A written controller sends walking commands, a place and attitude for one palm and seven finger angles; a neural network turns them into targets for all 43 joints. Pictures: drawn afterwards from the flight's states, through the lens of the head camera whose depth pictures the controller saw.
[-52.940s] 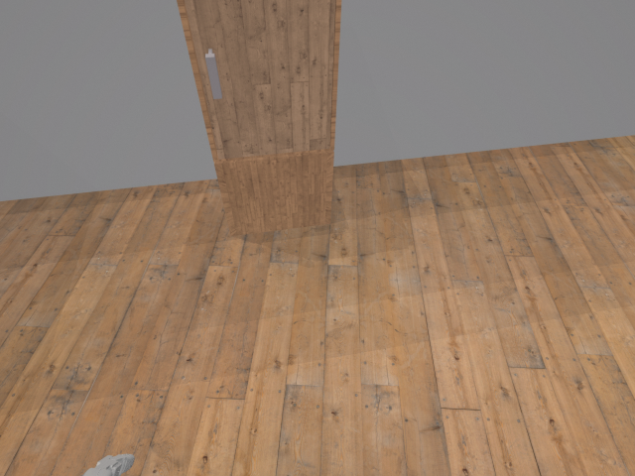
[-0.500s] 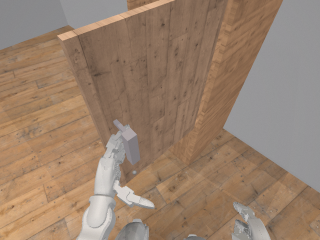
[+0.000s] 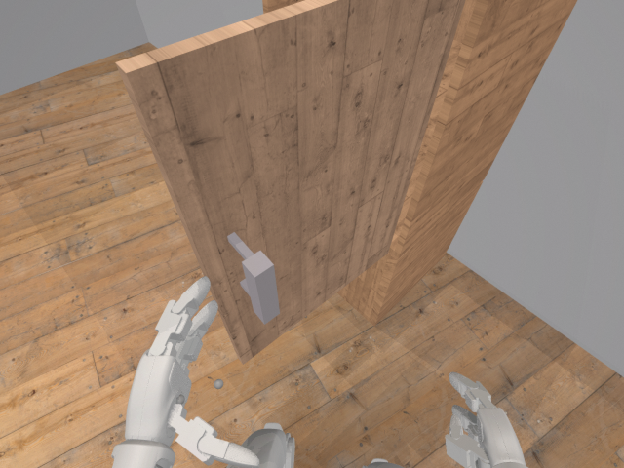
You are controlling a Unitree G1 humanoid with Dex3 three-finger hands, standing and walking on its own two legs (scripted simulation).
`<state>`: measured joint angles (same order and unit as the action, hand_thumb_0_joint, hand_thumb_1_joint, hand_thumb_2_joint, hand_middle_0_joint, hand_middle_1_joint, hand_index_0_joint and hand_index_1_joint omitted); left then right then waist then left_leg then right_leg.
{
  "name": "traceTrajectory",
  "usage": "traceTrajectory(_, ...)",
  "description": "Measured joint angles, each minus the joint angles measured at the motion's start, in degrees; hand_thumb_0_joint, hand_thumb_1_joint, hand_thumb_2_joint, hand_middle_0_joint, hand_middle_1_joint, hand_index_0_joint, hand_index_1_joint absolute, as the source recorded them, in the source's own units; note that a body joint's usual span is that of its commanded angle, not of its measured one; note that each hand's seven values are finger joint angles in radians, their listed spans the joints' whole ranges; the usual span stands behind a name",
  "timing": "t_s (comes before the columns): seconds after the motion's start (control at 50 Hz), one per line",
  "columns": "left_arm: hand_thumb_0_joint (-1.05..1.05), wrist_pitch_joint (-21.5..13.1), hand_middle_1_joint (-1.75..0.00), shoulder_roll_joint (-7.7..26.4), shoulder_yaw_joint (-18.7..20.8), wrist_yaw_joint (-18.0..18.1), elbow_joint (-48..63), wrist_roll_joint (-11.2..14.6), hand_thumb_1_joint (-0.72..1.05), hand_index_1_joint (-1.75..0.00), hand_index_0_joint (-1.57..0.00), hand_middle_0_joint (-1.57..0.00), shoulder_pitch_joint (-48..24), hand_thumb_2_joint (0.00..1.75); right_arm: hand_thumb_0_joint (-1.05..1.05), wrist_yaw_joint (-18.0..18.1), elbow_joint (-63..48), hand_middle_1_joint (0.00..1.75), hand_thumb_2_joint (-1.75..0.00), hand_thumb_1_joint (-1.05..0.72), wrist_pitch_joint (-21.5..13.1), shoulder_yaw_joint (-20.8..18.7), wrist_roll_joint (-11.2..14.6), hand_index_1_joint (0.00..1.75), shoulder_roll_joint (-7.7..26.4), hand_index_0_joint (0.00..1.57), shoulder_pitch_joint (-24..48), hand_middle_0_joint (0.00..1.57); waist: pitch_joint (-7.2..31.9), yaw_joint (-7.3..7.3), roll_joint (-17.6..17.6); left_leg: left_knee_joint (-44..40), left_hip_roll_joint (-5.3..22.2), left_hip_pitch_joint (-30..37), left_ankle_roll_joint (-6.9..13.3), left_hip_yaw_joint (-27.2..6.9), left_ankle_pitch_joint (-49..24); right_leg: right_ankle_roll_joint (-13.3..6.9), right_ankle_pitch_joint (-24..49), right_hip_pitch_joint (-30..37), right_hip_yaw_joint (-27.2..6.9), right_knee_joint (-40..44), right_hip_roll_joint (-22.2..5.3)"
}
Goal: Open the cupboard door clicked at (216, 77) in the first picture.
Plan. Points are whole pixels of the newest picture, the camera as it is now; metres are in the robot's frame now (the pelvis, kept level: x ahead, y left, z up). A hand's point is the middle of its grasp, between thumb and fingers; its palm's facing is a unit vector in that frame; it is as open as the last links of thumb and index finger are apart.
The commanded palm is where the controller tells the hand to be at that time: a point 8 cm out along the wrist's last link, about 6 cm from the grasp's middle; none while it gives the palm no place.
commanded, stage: slide the hand sideways off the handle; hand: left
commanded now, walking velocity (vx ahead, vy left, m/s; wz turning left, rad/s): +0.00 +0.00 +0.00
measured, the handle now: (252, 278) +0.33 +0.11 +0.06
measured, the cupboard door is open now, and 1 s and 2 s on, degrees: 86 86 86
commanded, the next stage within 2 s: draw the hand back to the body in 0.20 s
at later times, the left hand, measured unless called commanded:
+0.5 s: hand (186, 390) +0.19 +0.14 +0.09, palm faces +0.02 -1.00 -0.08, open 16.3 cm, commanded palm +0.16 +0.21 +0.09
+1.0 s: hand (91, 363) +0.19 +0.21 +0.14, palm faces +0.22 -0.92 -0.32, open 14.9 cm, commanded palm +0.16 +0.26 +0.18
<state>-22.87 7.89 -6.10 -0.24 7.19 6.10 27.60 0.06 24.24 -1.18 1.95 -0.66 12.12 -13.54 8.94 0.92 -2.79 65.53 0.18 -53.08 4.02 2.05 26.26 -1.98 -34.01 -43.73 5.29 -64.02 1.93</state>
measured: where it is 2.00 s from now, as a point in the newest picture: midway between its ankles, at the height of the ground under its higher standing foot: outside the picture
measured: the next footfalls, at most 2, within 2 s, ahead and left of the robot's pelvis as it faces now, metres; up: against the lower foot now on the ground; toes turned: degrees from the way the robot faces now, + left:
none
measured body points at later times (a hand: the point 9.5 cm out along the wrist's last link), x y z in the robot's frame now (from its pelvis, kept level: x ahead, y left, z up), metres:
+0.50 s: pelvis +0.00 -0.02 +0.00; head +0.03 -0.03 +0.45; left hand +0.18 +0.20 +0.09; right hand +0.18 -0.25 -0.08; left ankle +0.06 +0.07 -0.65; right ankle -0.02 -0.10 -0.65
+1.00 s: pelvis +0.02 +0.00 +0.06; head +0.01 -0.01 +0.51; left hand +0.17 +0.26 +0.16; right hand +0.20 -0.22 -0.01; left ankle +0.06 +0.07 -0.65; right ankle -0.02 -0.10 -0.65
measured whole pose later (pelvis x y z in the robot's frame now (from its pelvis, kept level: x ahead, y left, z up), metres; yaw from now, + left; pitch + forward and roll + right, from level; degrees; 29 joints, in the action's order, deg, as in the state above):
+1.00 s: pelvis +0.02 +0.00 +0.06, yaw +0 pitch +5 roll -3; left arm -4.6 18.2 7.7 3.6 21.1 5.9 36.0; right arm 6.6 27.7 -3.8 2.7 1.5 12.9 -15.0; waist 7.2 2.3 -4.3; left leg 46.6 0.1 -31.3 3.7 2.4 20.3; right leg -1.6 -25.7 -21.9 3.8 -42.6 2.8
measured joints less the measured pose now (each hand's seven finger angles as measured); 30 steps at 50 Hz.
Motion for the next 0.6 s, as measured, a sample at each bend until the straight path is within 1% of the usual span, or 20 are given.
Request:
traceTrajectory(0.16,-0.01,-0.42,-0.3,1.95,3.34,-4.15,1.84,2.79,-0.49,-0.3,-0.15,-0.15,3.25,0.3,0.02,1.15,0.42,0.3,-0.9,-0.9,-0.89,-0.74,0.42,0.3,0.49,0.2,-0.29,0.2,0.47,-0.01,-0.17,1.54,0.45,-1.51,-0.74,-0.8,0.37,-0.8,-0.57,-1.33,0.77,-1.46,0.51)
traceTrajectory(0.24,-0.01,-0.53,-0.3,2.69,5.07,-5.53,1.96,4.27,-0.5,-0.3,-0.16,-0.15,3.85,0.3,0.02,1.79,0.85,0.3,-0.9,-0.9,-1.51,-0.93,0.64,0.3,0.6,0.2,-0.37,0.2,0.63,-0.03,-0.34,2.19,0.67,-2.18,-1.13,-1.27,0.41,-1.2,-0.72,-1.88,1.22,-2.04,0.77)
traceTrajectory(0.34,-0.02,-0.75,-0.3,2.7,5.44,-6.63,2.34,5.33,-0.5,-0.3,-0.15,-0.15,3.08,0.3,0.02,2.29,1.28,0.3,-0.9,-0.9,-2.65,-0.95,0.74,0.3,0.82,0.2,-0.42,0.2,0.88,-0.15,-0.65,3.16,0.9,-3.32,-1.52,-1.83,0.45,-1.63,-0.9,-2.86,1.78,-2.92,1.04)
traceTrajectory(0.4,-0.02,0.73,-0.3,3.69,5.92,-7.1,3.64,5.36,-0.5,-0.3,-0.15,-0.15,2.51,0.3,0.02,2.65,1.55,0.3,-0.9,-0.9,-2.54,-0.98,0.98,0.3,0.55,0.2,-0.62,0.2,0.89,-0.04,-0.59,3.0,1.13,-2.83,-1.73,-1.84,0.42,-1.83,-0.82,-2.48,1.72,-2.79,1.27)
traceTrajectory(0.46,-0.02,2.77,-0.3,5.17,7.8,-7.21,5.39,6.02,-0.49,-0.3,-0.16,-0.15,2.96,0.3,0.02,3.07,1.85,0.3,-0.9,-0.9,-1.89,-0.91,1.57,0.3,0.08,0.2,-1.13,0.2,0.91,-0.11,-0.69,1.36,1.22,-0.5,-1.92,-1.72,0.06,-1.97,-0.27,-0.3,1.49,-1.13,1.44)
traceTrajectory(0.54,-0.02,5.01,-0.3,6.11,11.3,-7.56,6.06,8.15,-0.49,-0.3,-0.16,-0.15,4.08,0.3,0.02,3.66,2.09,0.3,-0.9,-0.9,-1.61,-0.43,2.28,0.3,0.12,0.2,-2.04,0.2,1.25,-0.38,-1.43,-1.94,1.14,3.33,-2.06,-1.73,-0.89,-1.72,0.97,3.55,1.3,2.52,1.54)
traceTrajectory(0.6,-0.01,6.04,-0.3,6.19,13.15,-8.98,5.4,9.96,-0.49,-0.3,-0.16,-0.15,4.59,0.3,0.02,4.13,2.21,0.3,-0.9,-0.9,-2.09,0.05,2.6,0.3,0.66,0.2,-2.52,0.2,1.36,-0.48,-1.7,-4.12,1.02,5.66,-2.04,-1.75,-1.58,-1.51,1.84,5.94,1.21,4.96,1.55)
